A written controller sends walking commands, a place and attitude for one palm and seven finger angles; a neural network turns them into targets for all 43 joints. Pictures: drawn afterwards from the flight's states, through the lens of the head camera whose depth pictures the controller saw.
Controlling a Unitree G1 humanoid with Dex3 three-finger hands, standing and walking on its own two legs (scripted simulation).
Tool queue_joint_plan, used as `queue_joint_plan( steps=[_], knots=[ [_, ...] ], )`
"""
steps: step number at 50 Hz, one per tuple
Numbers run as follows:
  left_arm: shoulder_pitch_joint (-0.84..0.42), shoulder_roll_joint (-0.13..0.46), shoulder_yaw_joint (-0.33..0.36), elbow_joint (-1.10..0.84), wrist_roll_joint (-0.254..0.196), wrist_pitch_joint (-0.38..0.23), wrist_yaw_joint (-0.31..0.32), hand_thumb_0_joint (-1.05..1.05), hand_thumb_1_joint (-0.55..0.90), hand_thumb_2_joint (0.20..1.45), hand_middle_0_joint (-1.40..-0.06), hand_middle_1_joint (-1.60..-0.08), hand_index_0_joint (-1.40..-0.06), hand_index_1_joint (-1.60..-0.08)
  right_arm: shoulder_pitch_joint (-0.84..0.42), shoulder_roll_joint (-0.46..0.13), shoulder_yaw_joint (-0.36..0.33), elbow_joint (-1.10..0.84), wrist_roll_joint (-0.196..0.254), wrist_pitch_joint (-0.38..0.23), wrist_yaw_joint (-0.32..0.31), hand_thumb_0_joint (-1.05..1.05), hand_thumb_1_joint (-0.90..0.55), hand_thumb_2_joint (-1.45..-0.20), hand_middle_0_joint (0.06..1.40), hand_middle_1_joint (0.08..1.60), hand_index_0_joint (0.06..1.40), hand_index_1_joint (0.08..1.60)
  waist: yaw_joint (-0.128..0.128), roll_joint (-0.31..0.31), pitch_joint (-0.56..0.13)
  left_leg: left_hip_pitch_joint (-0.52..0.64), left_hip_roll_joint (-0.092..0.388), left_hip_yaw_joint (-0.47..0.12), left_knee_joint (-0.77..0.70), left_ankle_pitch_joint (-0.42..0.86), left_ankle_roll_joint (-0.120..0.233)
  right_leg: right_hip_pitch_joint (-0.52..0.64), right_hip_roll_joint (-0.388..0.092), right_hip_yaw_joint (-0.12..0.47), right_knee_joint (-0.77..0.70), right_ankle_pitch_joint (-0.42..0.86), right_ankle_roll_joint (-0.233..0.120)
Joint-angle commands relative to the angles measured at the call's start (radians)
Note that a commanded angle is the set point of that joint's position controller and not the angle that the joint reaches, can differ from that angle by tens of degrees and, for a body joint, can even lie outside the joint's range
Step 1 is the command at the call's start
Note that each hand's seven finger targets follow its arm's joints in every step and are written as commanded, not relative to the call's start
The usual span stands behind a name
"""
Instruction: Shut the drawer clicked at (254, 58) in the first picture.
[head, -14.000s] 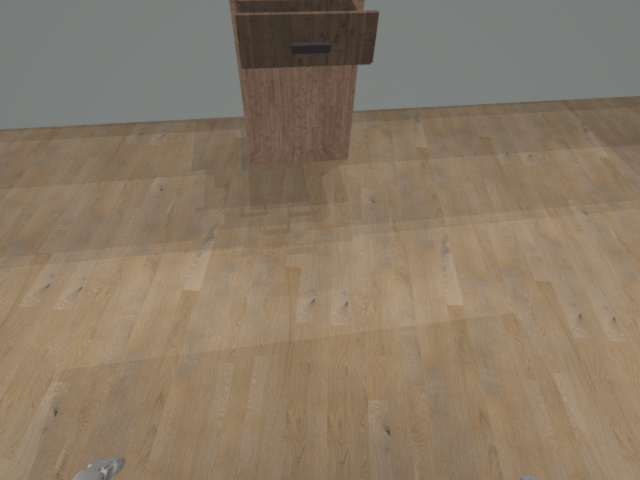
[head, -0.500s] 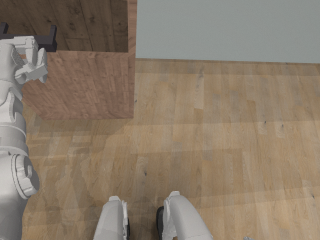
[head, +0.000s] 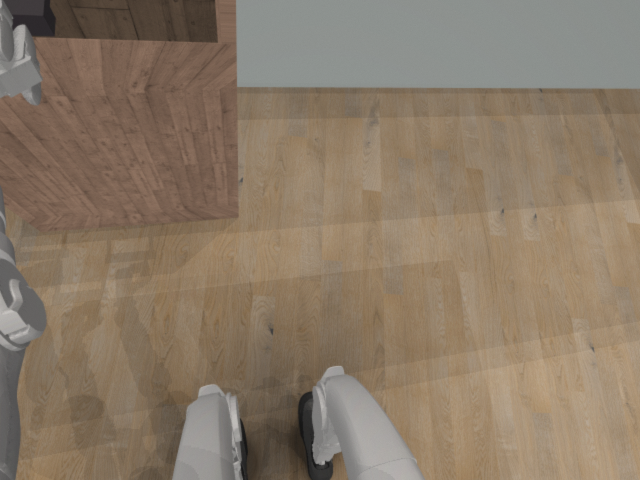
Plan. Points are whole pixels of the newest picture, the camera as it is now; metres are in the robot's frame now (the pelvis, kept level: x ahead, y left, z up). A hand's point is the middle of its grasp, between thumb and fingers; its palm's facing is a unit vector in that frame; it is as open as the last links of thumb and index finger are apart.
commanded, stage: push the drawer shut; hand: left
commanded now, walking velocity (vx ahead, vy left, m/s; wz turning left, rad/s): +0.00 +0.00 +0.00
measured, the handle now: out of the picture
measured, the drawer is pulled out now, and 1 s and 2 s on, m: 0.00 0.00 0.00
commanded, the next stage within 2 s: pull the fist back off the drawer in 0.42 s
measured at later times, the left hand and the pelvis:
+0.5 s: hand (10, 51) +0.57 +0.25 +0.07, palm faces +0.05 -1.00 -0.05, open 3.5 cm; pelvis -0.02 +0.00 -0.02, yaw +0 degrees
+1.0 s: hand (16, 55) +0.57 +0.25 +0.06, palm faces +0.05 -1.00 -0.05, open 3.3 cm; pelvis -0.02 +0.00 -0.01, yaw +0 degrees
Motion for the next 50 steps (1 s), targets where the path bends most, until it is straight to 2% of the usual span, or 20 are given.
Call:
queue_joint_plan(
  steps=[1,2,4,7,9,11,15,18,21,24,25,28,31,37,39,42,45,46,47,50],
  knots=[
    [-0.543,0.331,0.062,-0.242,-0.017,-0.069,0.028,0.000,0.900,0.900,-1.400,-1.600,-1.400,-1.600,0.231,-0.228,-0.071,-0.011,-0.010,0.001,-0.018,0.000,-0.900,-0.900,0.200,0.300,0.200,0.300,-0.027,0.281,-0.587,0.554,0.018,-0.121,-0.140,0.450,-0.023,0.172,0.019,0.056,-0.113,0.204,-0.012],
    [-0.550,0.322,0.050,-0.230,-0.012,-0.065,0.029,0.000,0.900,0.900,-1.400,-1.600,-1.400,-1.600,0.231,-0.225,-0.069,-0.011,-0.010,0.002,-0.017,0.000,-0.900,-0.900,0.200,0.300,0.200,0.300,-0.029,0.292,-0.583,0.549,0.016,-0.121,-0.139,0.447,-0.024,0.164,0.019,0.055,-0.113,0.199,-0.013],
    [-0.591,0.297,0.020,-0.204,-0.006,-0.055,0.027,0.000,0.900,0.900,-1.400,-1.600,-1.400,-1.600,0.236,-0.223,-0.066,-0.005,-0.010,0.001,-0.018,0.000,-0.900,-0.900,0.200,0.300,0.200,0.300,-0.060,0.253,-0.545,0.505,0.018,-0.120,-0.132,0.399,-0.016,0.150,0.021,0.055,-0.117,0.178,-0.008],
    [-0.671,0.310,0.006,-0.221,0.003,-0.060,0.037,0.000,0.900,0.900,-1.400,-1.600,-1.400,-1.600,0.244,-0.229,-0.064,0.003,-0.015,-0.004,-0.022,0.000,-0.900,-0.900,0.200,0.300,0.200,0.300,-0.074,0.312,-0.558,0.523,0.016,-0.130,-0.126,0.387,-0.019,0.108,0.018,0.053,-0.108,0.163,-0.012],
    [-0.682,0.275,-0.020,-0.200,0.003,-0.052,0.037,0.000,0.900,0.900,-1.400,-1.600,-1.400,-1.600,0.250,-0.228,-0.063,0.010,-0.016,-0.009,-0.020,0.000,-0.900,-0.900,0.200,0.300,0.200,0.300,-0.088,0.318,-0.560,0.534,0.017,-0.137,-0.122,0.375,-0.020,0.082,0.020,0.049,-0.108,0.155,-0.013],
    [-0.714,0.300,-0.013,-0.186,0.005,-0.050,0.038,0.000,0.900,0.900,-1.400,-1.600,-1.400,-1.600,0.255,-0.232,-0.058,0.015,-0.017,-0.013,-0.023,0.000,-0.900,-0.900,0.200,0.300,0.200,0.300,-0.099,0.315,-0.557,0.516,0.016,-0.139,-0.112,0.370,-0.016,0.077,0.020,0.048,-0.103,0.154,-0.012],
    [-0.765,0.302,-0.039,-0.204,0.007,-0.042,0.032,0.000,0.900,0.900,-1.400,-1.600,-1.400,-1.600,0.258,-0.234,-0.051,0.021,-0.018,-0.026,-0.028,0.000,-0.900,-0.900,0.200,0.300,0.200,0.300,-0.108,0.383,-0.582,0.536,0.017,-0.145,-0.110,0.357,-0.018,0.057,0.020,0.047,-0.098,0.146,-0.017],
    [-0.783,0.265,-0.081,-0.177,0.011,-0.022,0.034,0.000,0.900,0.900,-1.400,-1.600,-1.400,-1.600,0.250,-0.238,-0.044,0.026,-0.015,-0.035,-0.032,0.000,-0.900,-0.900,0.200,0.300,0.200,0.300,-0.126,0.383,-0.537,0.526,0.024,-0.159,-0.122,0.289,-0.018,0.008,0.019,0.040,-0.098,0.112,-0.015],
    [-0.820,0.255,-0.098,-0.211,0.017,-0.019,0.042,0.000,0.900,0.900,-1.400,-1.600,-1.400,-1.600,0.252,-0.242,-0.044,0.031,-0.019,-0.049,-0.035,0.000,-0.900,-0.900,0.200,0.300,0.200,0.300,-0.129,0.430,-0.571,0.570,0.029,-0.178,-0.130,0.278,-0.025,-0.024,0.017,0.034,-0.089,0.107,-0.017],
    [-0.822,0.250,-0.107,-0.189,0.016,-0.002,0.051,0.000,0.900,0.900,-1.400,-1.600,-1.400,-1.600,0.248,-0.243,-0.037,0.036,-0.016,-0.067,-0.042,0.000,-0.900,-0.900,0.200,0.300,0.200,0.300,-0.141,0.400,-0.548,0.521,0.029,-0.168,-0.134,0.218,-0.015,-0.008,0.017,0.041,-0.101,0.087,-0.012],
    [-0.821,0.241,-0.112,-0.182,0.016,0.001,0.052,0.000,0.900,0.900,-1.400,-1.600,-1.400,-1.600,0.248,-0.243,-0.034,0.037,-0.017,-0.074,-0.043,0.000,-0.900,-0.900,0.200,0.300,0.200,0.300,-0.146,0.416,-0.535,0.520,0.030,-0.171,-0.139,0.204,-0.014,-0.026,0.017,0.040,-0.101,0.080,-0.013],
    [-0.810,0.256,-0.112,-0.167,0.021,0.013,0.054,0.000,0.900,0.900,-1.400,-1.600,-1.400,-1.600,0.241,-0.245,-0.029,0.035,-0.014,-0.084,-0.047,0.000,-0.900,-0.900,0.200,0.300,0.200,0.300,-0.141,0.381,-0.521,0.470,0.028,-0.165,-0.145,0.146,-0.010,-0.002,0.015,0.042,-0.103,0.054,-0.011],
    [-0.811,0.251,-0.113,-0.177,0.025,0.013,0.054,0.000,0.900,0.900,-1.400,-1.600,-1.400,-1.600,0.248,-0.246,-0.031,0.031,-0.016,-0.092,-0.044,0.000,-0.900,-0.900,0.200,0.300,0.200,0.300,-0.137,0.410,-0.535,0.504,0.028,-0.179,-0.151,0.161,-0.016,-0.019,0.016,0.036,-0.097,0.063,-0.015],
    [-0.796,0.284,-0.079,-0.168,0.032,0.019,0.056,0.000,0.900,0.900,-1.400,-1.600,-1.400,-1.600,0.255,-0.246,-0.033,0.023,-0.019,-0.089,-0.039,0.000,-0.900,-0.900,0.200,0.300,0.200,0.300,-0.125,0.375,-0.523,0.470,0.025,-0.182,-0.151,0.131,-0.015,-0.010,0.014,0.035,-0.092,0.051,-0.015],
    [-0.783,0.271,-0.086,-0.153,0.033,0.026,0.056,0.000,0.900,0.900,-1.400,-1.600,-1.400,-1.600,0.256,-0.243,-0.033,0.021,-0.019,-0.085,-0.037,0.000,-0.900,-0.900,0.200,0.300,0.200,0.300,-0.123,0.365,-0.493,0.449,0.023,-0.176,-0.154,0.118,-0.013,-0.007,0.015,0.035,-0.096,0.044,-0.015],
    [-0.779,0.285,-0.062,-0.187,0.031,0.021,0.056,0.000,0.900,0.900,-1.400,-1.600,-1.400,-1.600,0.267,-0.243,-0.040,0.017,-0.023,-0.079,-0.031,0.000,-0.900,-0.900,0.200,0.300,0.200,0.300,-0.112,0.374,-0.538,0.489,0.024,-0.185,-0.151,0.164,-0.017,-0.004,0.014,0.032,-0.091,0.066,-0.018],
    [-0.727,0.251,-0.059,-0.203,0.024,0.021,0.047,0.000,0.900,0.900,-1.400,-1.600,-1.400,-1.600,0.273,-0.236,-0.049,0.011,-0.022,-0.071,-0.020,0.000,-0.900,-0.900,0.200,0.300,0.200,0.300,-0.092,0.392,-0.571,0.547,0.025,-0.192,-0.154,0.228,-0.026,-0.007,0.017,0.028,-0.088,0.092,-0.022],
    [-0.709,0.227,-0.070,-0.192,0.021,0.027,0.043,0.000,0.900,0.900,-1.400,-1.600,-1.400,-1.600,0.269,-0.235,-0.051,0.013,-0.020,-0.067,-0.018,0.000,-0.900,-0.900,0.200,0.300,0.200,0.300,-0.092,0.375,-0.548,0.543,0.026,-0.192,-0.160,0.219,-0.028,-0.010,0.018,0.026,-0.093,0.089,-0.021],
    [-0.696,0.258,-0.044,-0.201,0.018,0.027,0.045,0.000,0.900,0.900,-1.400,-1.600,-1.400,-1.600,0.271,-0.238,-0.052,0.012,-0.020,-0.062,-0.018,0.000,-0.900,-0.900,0.200,0.300,0.200,0.300,-0.082,0.351,-0.546,0.532,0.026,-0.190,-0.161,0.217,-0.026,0.009,0.017,0.026,-0.095,0.088,-0.019],
    [-0.654,0.211,-0.062,-0.220,0.016,0.026,0.045,0.000,0.900,0.900,-1.400,-1.600,-1.400,-1.600,0.267,-0.230,-0.058,0.004,-0.017,-0.057,-0.010,0.000,-0.900,-0.900,0.200,0.300,0.200,0.300,-0.070,0.369,-0.548,0.560,0.025,-0.190,-0.175,0.222,-0.027,0.007,0.016,0.028,-0.101,0.088,-0.022]
  ],
)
